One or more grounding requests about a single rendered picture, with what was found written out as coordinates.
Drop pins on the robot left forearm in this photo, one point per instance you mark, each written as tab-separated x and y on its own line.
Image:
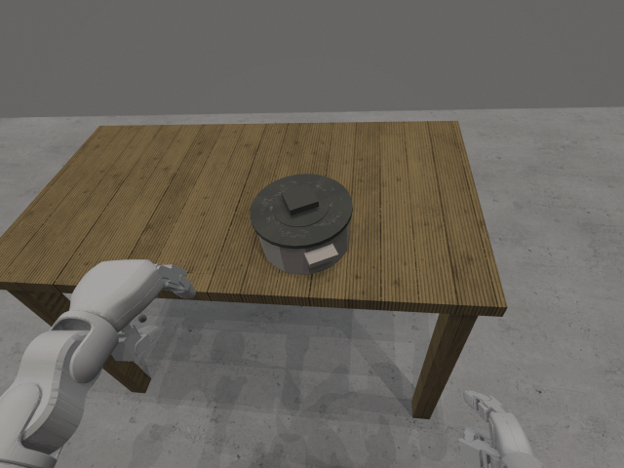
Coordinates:
44	406

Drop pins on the lid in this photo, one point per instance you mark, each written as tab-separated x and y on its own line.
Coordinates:
273	222

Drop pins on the pot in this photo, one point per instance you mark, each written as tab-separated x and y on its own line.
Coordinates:
311	260

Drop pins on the knob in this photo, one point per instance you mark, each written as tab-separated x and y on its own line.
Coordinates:
300	199

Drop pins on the table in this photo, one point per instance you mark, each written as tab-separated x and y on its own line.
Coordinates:
182	195

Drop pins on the robot right hand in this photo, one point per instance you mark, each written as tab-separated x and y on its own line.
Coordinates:
483	449

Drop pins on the robot left hand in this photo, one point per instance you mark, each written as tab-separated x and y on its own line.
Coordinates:
118	290

